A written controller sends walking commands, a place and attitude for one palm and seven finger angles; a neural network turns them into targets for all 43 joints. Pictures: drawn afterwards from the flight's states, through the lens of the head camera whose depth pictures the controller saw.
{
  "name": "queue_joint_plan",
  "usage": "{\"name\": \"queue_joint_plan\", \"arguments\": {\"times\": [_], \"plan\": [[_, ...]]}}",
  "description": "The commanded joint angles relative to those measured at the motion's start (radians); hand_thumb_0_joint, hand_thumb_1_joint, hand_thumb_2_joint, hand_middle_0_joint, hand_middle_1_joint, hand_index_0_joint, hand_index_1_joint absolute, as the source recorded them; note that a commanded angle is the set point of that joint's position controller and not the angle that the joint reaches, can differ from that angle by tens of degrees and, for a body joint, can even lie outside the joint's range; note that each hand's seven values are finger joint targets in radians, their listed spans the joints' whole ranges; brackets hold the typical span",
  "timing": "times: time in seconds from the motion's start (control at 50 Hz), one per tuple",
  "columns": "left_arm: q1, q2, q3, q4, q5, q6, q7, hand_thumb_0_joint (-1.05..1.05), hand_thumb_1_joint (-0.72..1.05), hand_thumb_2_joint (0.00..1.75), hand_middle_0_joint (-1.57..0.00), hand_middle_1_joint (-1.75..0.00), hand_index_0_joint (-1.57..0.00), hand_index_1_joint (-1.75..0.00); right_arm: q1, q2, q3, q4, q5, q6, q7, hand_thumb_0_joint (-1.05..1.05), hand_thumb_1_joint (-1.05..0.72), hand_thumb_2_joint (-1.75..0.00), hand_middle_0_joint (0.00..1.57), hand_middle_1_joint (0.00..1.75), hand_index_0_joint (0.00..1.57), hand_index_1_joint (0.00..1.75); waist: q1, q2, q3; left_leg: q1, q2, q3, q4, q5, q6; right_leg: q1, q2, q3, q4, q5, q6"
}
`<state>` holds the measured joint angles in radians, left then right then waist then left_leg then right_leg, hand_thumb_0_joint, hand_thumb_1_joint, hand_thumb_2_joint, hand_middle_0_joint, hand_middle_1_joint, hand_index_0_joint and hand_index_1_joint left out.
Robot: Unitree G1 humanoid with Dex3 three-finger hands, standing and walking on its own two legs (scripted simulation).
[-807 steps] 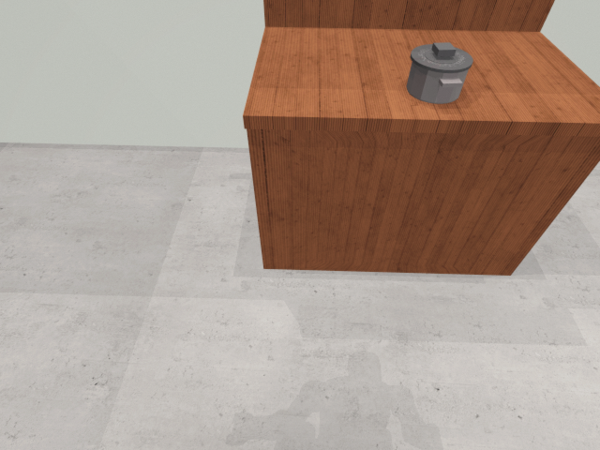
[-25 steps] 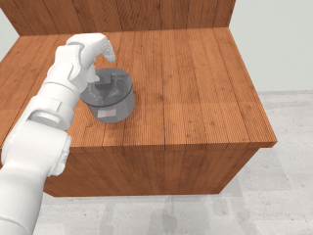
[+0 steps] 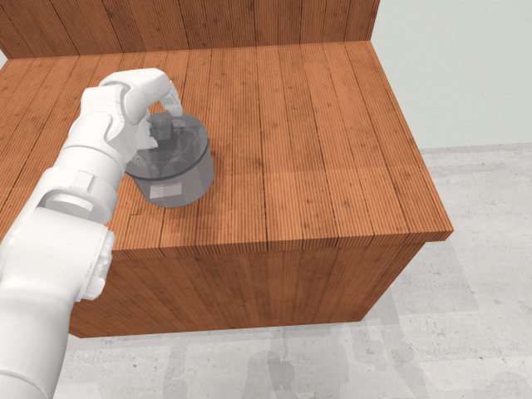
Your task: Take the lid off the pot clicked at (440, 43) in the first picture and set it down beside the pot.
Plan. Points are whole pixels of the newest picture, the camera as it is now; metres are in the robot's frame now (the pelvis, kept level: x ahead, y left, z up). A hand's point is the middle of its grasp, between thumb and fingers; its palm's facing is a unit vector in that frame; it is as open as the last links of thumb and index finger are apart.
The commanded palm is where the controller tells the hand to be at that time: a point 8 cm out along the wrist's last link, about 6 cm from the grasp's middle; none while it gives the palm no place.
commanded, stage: lower the open fingers around the knob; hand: left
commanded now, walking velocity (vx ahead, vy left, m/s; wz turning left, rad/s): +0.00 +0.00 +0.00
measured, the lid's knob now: (158, 134) +0.53 +0.15 +0.08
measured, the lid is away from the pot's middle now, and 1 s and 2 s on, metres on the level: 0.00 0.00 0.01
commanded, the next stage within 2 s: close the fingers and squeeze the knob in 0.76 s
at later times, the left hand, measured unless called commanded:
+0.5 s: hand (147, 133) +0.51 +0.15 +0.11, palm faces -0.41 -0.04 -0.91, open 10.4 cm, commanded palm +0.51 +0.16 +0.16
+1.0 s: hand (151, 138) +0.50 +0.15 +0.11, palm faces -0.38 -0.02 -0.92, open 10.5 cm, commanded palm +0.50 +0.15 +0.16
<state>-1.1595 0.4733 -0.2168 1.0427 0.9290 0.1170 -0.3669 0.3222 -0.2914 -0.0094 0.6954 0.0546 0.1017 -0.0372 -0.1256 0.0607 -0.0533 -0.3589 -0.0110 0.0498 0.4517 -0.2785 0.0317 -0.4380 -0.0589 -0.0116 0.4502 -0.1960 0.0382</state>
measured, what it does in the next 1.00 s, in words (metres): stands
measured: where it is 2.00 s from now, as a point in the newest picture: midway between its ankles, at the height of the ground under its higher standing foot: outside the picture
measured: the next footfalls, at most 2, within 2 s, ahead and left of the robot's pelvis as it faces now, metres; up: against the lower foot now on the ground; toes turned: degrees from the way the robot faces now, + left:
none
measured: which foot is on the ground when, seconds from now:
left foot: down 0.00-1.00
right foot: down 0.00-1.00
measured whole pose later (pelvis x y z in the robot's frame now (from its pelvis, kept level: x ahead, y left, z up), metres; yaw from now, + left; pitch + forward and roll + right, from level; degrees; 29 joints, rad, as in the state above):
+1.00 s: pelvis +0.01 +0.00 +0.00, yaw +0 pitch +12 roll +0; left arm -1.09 0.43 -0.25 1.03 0.92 0.12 -0.31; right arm 0.31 -0.27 -0.01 0.71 0.05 0.12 -0.02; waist -0.10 0.08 -0.08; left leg -0.37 -0.01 0.05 0.47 -0.30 0.04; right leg -0.45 -0.06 -0.01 0.46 -0.21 0.04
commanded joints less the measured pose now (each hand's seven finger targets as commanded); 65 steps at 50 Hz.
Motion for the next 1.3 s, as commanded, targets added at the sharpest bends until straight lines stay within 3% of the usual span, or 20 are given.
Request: {"name": "queue_joint_plan", "arguments": {"times": [0.0, 0.04, 0.08, 0.14, 0.2, 0.34, 0.42, 0.54, 0.6, 0.66, 0.78, 0.84, 0.86, 0.94, 1.0, 1.04, 1.1, 1.16, 1.2, 1.28], "plan": [[-0.445, 0.215, 0.052, -0.061, 0.017, 0.007, 0.045, 0.0, -0.33, 1.44, -0.82, -0.08, -0.82, -0.08, 0.061, -0.129, -0.035, -0.067, 0.002, -0.021, -0.011, 0.0, -0.9, -0.9, 0.2, 0.3, 0.2, 0.3, -0.004, -0.087, -0.368, 0.148, -0.029, -0.025, -0.01, 0.363, 0.036, 0.173, 0.069, -0.049, 0.002, 0.324, -0.063], [-0.469, 0.197, 0.036, -0.078, 0.01, 0.009, 0.045, 0.0, -0.33, 1.44, -0.82, -0.08, -0.82, -0.08, 0.055, -0.137, -0.038, -0.065, 0.003, -0.018, -0.008, 0.0, -0.9, -0.9, 0.2, 0.3, 0.2, 0.3, -0.008, -0.071, -0.358, 0.14, -0.028, -0.023, -0.01, 0.351, 0.034, 0.159, 0.067, -0.05, 0.002, 0.313, -0.066], [-0.582, 0.164, 0.001, -0.209, 0.001, -0.012, 0.047, 0.0, -0.33, 1.44, -0.82, -0.08, -0.82, -0.08, 0.048, -0.125, -0.043, -0.074, 0.0, -0.028, -0.006, 0.0, -0.9, -0.9, 0.2, 0.3, 0.2, 0.3, -0.019, -0.008, -0.443, 0.223, -0.027, -0.035, 0.003, 0.402, 0.036, 0.149, 0.067, -0.044, 0.006, 0.321, -0.064], [-0.431, 0.207, 0.056, -0.029, 0.013, 0.004, 0.049, 0.0, -0.33, 1.44, -0.82, -0.08, -0.82, -0.08, 0.078, -0.142, -0.043, -0.046, -0.001, -0.017, -0.009, 0.0, -0.9, -0.9, 0.2, 0.3, 0.2, 0.3, -0.017, -0.094, -0.365, 0.151, -0.025, -0.029, 0.011, 0.373, 0.037, 0.137, 0.075, -0.051, 0.005, 0.311, -0.065], [-0.47, 0.23, 0.054, -0.002, 0.005, 0.01, 0.05, 0.0, -0.33, 1.44, -0.82, -0.08, -0.82, -0.08, 0.071, -0.147, -0.036, -0.047, 0.005, -0.011, -0.019, 0.0, -0.9, -0.9, 0.2, 0.3, 0.2, 0.3, -0.03, -0.143, -0.345, 0.082, -0.031, -0.009, -0.002, 0.274, 0.039, 0.152, 0.072, -0.046, 0.008, 0.29, -0.058], [-0.512, 0.263, 0.086, -0.149, 0.018, -0.042, 0.069, 0.0, -0.33, 1.44, -0.82, -0.08, -0.82, -0.08, 0.088, -0.129, -0.05, -0.062, -0.01, -0.01, -0.018, 0.0, -0.9, -0.9, 0.2, 0.3, 0.2, 0.3, -0.014, -0.023, -0.53, 0.228, -0.016, -0.039, 0.042, 0.532, 0.04, 0.17, 0.073, -0.038, 0.029, 0.396, -0.062], [-0.459, 0.195, 0.04, -0.062, 0.006, -0.024, 0.063, 0.0, -0.33, 1.44, -0.82, -0.08, -0.82, -0.08, 0.084, -0.133, -0.045, -0.05, -0.003, -0.003, -0.014, 0.0, -0.9, -0.9, 0.2, 0.3, 0.2, 0.3, -0.024, -0.08, -0.399, 0.16, -0.016, -0.026, 0.027, 0.456, 0.039, 0.125, 0.077, -0.049, 0.013, 0.355, -0.059], [-0.442, 0.238, 0.087, -0.095, 0.003, -0.032, 0.071, 0.0, -0.33, 1.44, -0.82, -0.08, -0.82, -0.08, 0.092, -0.134, -0.046, -0.047, -0.009, -0.001, -0.01, 0.0, -0.9, -0.9, 0.2, 0.3, 0.2, 0.3, -0.006, -0.041, -0.449, 0.188, -0.016, -0.034, 0.036, 0.529, 0.038, 0.15, 0.073, -0.046, 0.026, 0.39, -0.064], [-0.474, 0.158, 0.017, -0.125, 0.005, -0.027, 0.066, 0.0, -0.33, 1.44, -0.82, -0.08, -0.82, -0.08, 0.079, -0.126, -0.046, -0.05, -0.007, 0.001, -0.004, 0.0, -0.9, -0.9, 0.2, 0.3, 0.2, 0.3, -0.02, -0.039, -0.44, 0.21, -0.011, -0.038, 0.032, 0.518, 0.035, 0.115, 0.075, -0.051, 0.023, 0.357, -0.06], [-0.458, 0.194, 0.054, -0.153, 0.007, -0.031, 0.073, 0.0, -0.33, 1.44, -0.82, -0.08, -0.82, -0.08, 0.081, -0.126, -0.048, -0.053, -0.012, 0.0, 0.001, 0.0, -0.9, -0.9, 0.2, 0.3, 0.2, 0.3, -0.006, -0.042, -0.472, 0.245, -0.008, -0.049, 0.044, 0.598, 0.035, 0.129, 0.077, -0.049, 0.029, 0.387, -0.059], [-0.488, 0.125, 0.003, -0.162, -0.002, -0.016, 0.081, 0.0, -0.33, 1.44, -0.82, -0.08, -0.82, -0.08, 0.064, -0.12, -0.047, -0.048, -0.01, -0.003, 0.007, 0.0, -0.9, -0.9, 0.2, 0.3, 0.2, 0.3, -0.016, -0.032, -0.442, 0.253, -0.009, -0.049, 0.039, 0.57, 0.031, 0.101, 0.076, -0.053, 0.026, 0.365, -0.06], [-0.465, 0.186, 0.062, -0.161, -0.008, -0.012, 0.088, 0.0, -0.33, 1.44, -0.82, -0.08, -0.82, -0.08, 0.067, -0.129, -0.046, -0.046, -0.012, -0.002, 0.005, 0.0, -0.9, -0.9, 0.2, 0.3, 0.2, 0.3, 0.001, -0.054, -0.446, 0.22, -0.013, -0.043, 0.034, 0.552, 0.034, 0.146, 0.073, -0.049, 0.028, 0.389, -0.064], [-0.485, 0.22, 0.084, -0.202, -0.003, -0.016, 0.092, 0.0, -0.09, 0.91, -0.46, -0.75, -0.46, -0.75, 0.062, -0.125, -0.044, -0.055, -0.013, -0.004, 0.005, 0.0, -0.9, -0.9, 0.2, 0.3, 0.2, 0.3, 0.004, -0.039, -0.489, 0.237, -0.013, -0.043, 0.032, 0.556, 0.033, 0.17, 0.07, -0.044, 0.033, 0.402, -0.061], [-0.452, 0.111, 0.008, -0.208, -0.012, -0.014, 0.082, 0.0, -0.06, 0.93, -0.46, -0.82, -0.46, -0.82, 0.046, -0.113, -0.049, -0.059, -0.011, -0.009, 0.012, 0.0, -0.9, -0.9, 0.2, 0.3, 0.2, 0.3, -0.002, -0.044, -0.466, 0.26, -0.008, -0.052, 0.042, 0.615, 0.033, 0.139, 0.071, -0.051, 0.031, 0.405, -0.06], [-0.454, 0.159, 0.044, -0.138, -0.012, 0.005, 0.086, 0.0, -0.03, 0.93, -0.47, -0.87, -0.47, -0.87, 0.05, -0.126, -0.043, -0.045, -0.006, -0.001, 0.004, 0.0, -0.9, -0.9, 0.2, 0.3, 0.2, 0.3, -0.01, -0.127, -0.391, 0.174, -0.018, -0.029, 0.021, 0.45, 0.038, 0.157, 0.073, -0.051, 0.019, 0.371, -0.059], [-0.484, 0.21, 0.076, -0.161, -0.018, 0.0, 0.088, 0.0, -0.01, 0.93, -0.47, -0.89, -0.47, -0.89, 0.04, -0.13, -0.038, -0.053, -0.006, -0.002, -0.008, 0.0, -0.9, -0.9, 0.2, 0.3, 0.2, 0.3, -0.004, -0.109, -0.42, 0.146, -0.029, -0.016, 0.012, 0.398, 0.041, 0.203, 0.065, -0.042, 0.02, 0.389, -0.063], [-0.495, 0.175, 0.032, -0.131, 0.002, 0.002, 0.083, 0.0, 0.01, 0.94, -0.49, -0.93, -0.49, -0.93, 0.039, -0.121, -0.036, -0.051, -0.002, -0.006, -0.015, 0.0, -0.9, -0.9, 0.2, 0.3, 0.2, 0.3, -0.019, -0.091, -0.41, 0.151, -0.029, -0.015, 0.012, 0.378, 0.041, 0.18, 0.066, -0.041, 0.019, 0.37, -0.062], [-0.46, 0.263, 0.097, -0.143, 0.02, -0.015, 0.09, 0.0, 0.04, 0.93, -0.5, -0.96, -0.5, -0.96, 0.039, -0.121, -0.033, -0.066, -0.005, -0.006, -0.018, 0.0, -0.9, -0.9, 0.2, 0.3, 0.2, 0.3, 0.005, -0.055, -0.475, 0.171, -0.028, -0.023, 0.02, 0.446, 0.039, 0.222, 0.065, -0.034, 0.031, 0.405, -0.064], [-0.467, 0.185, 0.039, -0.128, 0.016, -0.012, 0.085, 0.0, 0.06, 0.93, -0.51, -0.98, -0.51, -0.98, 0.037, -0.113, -0.037, -0.065, -0.005, -0.007, -0.019, 0.0, -0.9, -0.9, 0.2, 0.3, 0.2, 0.3, -0.011, -0.056, -0.443, 0.174, -0.026, -0.019, 0.021, 0.43, 0.038, 0.184, 0.066, -0.04, 0.023, 0.383, -0.062], [-0.484, 0.218, 0.056, -0.105, 0.01, -0.008, 0.086, 0.0, 0.11, 0.92, -0.53, -1.01, -0.53, -1.01, 0.045, -0.127, -0.037, -0.057, -0.001, -0.004, -0.023, 0.0, -0.9, -0.9, 0.2, 0.3, 0.2, 0.3, -0.018, -0.081, -0.419, 0.14, -0.026, -0.012, 0.013, 0.375, 0.04, 0.185, 0.068, -0.038, 0.015, 0.37, -0.061]]}}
